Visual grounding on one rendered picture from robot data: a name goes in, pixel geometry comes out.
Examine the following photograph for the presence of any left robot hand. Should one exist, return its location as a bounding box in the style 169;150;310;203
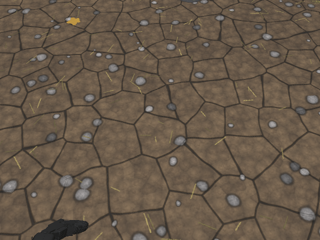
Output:
31;219;89;240

